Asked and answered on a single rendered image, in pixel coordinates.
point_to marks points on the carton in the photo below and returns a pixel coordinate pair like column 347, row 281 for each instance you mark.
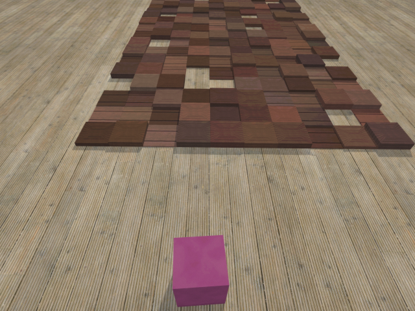
column 200, row 274

